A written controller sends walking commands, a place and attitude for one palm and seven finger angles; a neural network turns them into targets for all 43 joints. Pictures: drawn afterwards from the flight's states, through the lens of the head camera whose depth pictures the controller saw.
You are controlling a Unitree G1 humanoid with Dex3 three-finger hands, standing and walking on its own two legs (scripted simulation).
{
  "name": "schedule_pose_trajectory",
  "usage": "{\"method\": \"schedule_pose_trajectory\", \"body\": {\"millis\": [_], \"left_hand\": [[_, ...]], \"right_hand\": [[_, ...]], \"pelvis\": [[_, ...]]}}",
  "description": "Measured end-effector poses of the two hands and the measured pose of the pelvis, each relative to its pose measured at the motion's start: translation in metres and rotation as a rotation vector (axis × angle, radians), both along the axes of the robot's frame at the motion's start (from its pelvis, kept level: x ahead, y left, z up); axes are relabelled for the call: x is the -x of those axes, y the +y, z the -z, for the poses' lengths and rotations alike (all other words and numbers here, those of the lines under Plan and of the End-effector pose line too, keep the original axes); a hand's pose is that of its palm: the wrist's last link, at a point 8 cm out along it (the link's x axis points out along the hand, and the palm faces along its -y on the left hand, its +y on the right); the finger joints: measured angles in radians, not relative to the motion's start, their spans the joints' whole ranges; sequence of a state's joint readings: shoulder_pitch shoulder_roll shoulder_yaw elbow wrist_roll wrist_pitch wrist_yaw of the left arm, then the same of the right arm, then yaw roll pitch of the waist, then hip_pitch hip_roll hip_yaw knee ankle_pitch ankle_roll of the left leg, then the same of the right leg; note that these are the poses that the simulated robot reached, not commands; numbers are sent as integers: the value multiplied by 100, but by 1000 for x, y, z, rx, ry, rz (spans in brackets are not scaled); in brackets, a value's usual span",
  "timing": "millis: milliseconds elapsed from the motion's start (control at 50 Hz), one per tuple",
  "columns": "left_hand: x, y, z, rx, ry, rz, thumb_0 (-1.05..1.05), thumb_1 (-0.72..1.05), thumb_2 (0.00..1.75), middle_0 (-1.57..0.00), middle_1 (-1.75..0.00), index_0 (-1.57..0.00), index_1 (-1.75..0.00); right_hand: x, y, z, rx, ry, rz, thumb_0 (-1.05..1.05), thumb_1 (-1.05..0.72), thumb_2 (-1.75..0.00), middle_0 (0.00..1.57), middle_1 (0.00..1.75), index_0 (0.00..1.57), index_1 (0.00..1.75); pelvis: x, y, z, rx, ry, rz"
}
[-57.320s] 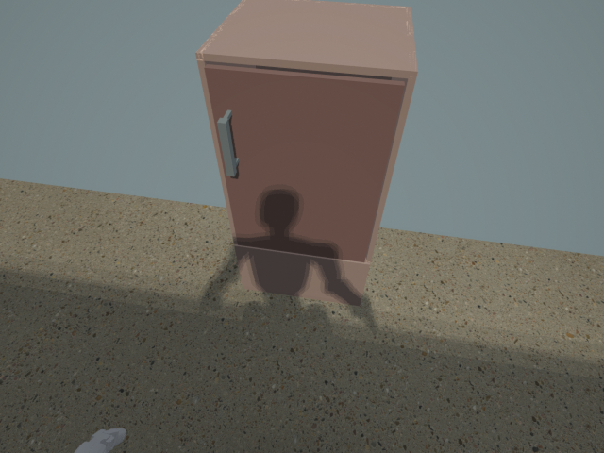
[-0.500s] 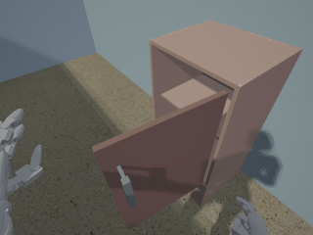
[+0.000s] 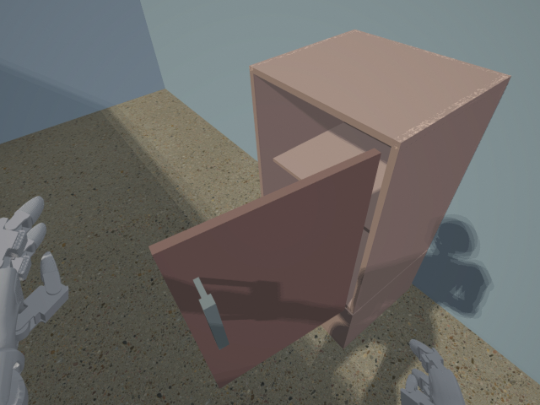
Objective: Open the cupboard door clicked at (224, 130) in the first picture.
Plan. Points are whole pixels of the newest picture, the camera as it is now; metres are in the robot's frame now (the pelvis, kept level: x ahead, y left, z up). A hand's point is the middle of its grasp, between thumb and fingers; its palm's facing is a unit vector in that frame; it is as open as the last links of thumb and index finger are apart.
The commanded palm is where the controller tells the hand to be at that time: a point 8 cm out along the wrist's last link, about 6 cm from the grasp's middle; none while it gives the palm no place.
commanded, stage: step back with the hand held close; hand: left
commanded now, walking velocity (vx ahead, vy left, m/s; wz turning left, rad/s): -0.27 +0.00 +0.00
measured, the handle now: (210, 314) +0.27 +0.15 -0.05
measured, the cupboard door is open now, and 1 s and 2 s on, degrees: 83 83 83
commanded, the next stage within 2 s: stop stepping back and stand still in 1.12 s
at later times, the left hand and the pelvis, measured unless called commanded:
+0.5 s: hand (3, 322) +0.15 +0.31 +0.16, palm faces +0.38 -0.77 -0.51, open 7.4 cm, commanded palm +0.09 +0.34 +0.17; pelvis -0.06 +0.04 -0.01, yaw -1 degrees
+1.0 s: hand out of the picture +0.06 +0.33 +0.17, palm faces +0.46 -0.74 -0.49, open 7.4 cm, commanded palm -0.01 +0.36 +0.17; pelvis -0.14 +0.05 -0.02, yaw +2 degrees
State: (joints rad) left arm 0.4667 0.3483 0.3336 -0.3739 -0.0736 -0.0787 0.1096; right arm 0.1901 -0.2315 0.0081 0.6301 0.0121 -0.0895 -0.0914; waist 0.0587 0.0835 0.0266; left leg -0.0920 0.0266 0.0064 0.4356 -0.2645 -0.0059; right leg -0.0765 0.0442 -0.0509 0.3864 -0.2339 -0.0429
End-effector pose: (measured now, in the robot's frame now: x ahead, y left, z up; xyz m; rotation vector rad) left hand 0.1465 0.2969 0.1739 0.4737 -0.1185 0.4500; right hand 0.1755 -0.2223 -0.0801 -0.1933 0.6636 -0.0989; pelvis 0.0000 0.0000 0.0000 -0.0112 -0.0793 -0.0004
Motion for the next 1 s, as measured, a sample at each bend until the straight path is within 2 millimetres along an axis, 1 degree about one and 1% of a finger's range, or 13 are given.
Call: {"method": "schedule_pose_trajectory", "body": {"millis": [60,100,220,280,340,460,600,720,860,920,1000], "left_hand": [[-3,9,-3,-38,-8,-2,1,89,90,-21,-30,-21,-30],[-5,13,0,-49,6,7,1,89,90,-21,-30,-21,-30],[-5,13,12,-46,75,84,1,89,90,-21,-30,-20,-30],[-1,17,10,-68,73,118,1,89,90,-21,-30,-21,-30],[5,26,3,-102,43,131,1,89,90,-21,-30,-21,-30],[28,42,-6,-144,-28,114,1,89,90,-21,-30,-21,-30],[65,47,5,-125,-61,71,1,89,90,-21,-30,-21,-30],[88,46,9,-103,-121,54,1,89,90,-21,-30,-21,-30],[105,49,3,-121,-183,112,1,89,90,-21,-30,-21,-30],[113,55,-2,-174,-180,123,1,89,90,-21,-30,-21,-30],[132,65,-14,-208,-191,91,1,89,90,-21,-30,-21,-30]], "right_hand": [[3,1,0,2,20,1,1,-90,-90,20,30,20,30],[8,0,0,9,41,13,1,-90,-90,20,30,20,30],[28,-3,-1,45,91,75,1,-90,-90,20,30,20,30],[39,-1,-3,60,107,105,1,-90,-90,20,30,20,30],[49,4,-5,73,110,120,1,-90,-90,20,30,20,30],[66,19,-8,72,73,111,1,-90,-90,20,30,20,30],[88,32,-2,60,35,71,1,-90,-90,20,30,20,30],[115,34,6,82,60,42,1,-90,-90,20,30,20,30],[151,30,8,125,104,62,1,-90,-90,21,30,20,30],[164,31,9,133,104,79,1,-90,-90,20,30,20,30],[177,39,8,106,114,76,1,-90,-90,20,30,20,30]], "pelvis": [[5,2,0,10,26,-2],[8,5,0,12,42,2],[18,20,-1,4,73,19],[24,26,0,2,78,25],[32,32,2,2,77,26],[52,42,7,-1,68,27],[78,46,16,7,49,19],[100,45,20,23,45,-3],[125,53,24,32,55,-9],[134,56,24,62,53,-26],[144,54,19,80,84,-28]]}}
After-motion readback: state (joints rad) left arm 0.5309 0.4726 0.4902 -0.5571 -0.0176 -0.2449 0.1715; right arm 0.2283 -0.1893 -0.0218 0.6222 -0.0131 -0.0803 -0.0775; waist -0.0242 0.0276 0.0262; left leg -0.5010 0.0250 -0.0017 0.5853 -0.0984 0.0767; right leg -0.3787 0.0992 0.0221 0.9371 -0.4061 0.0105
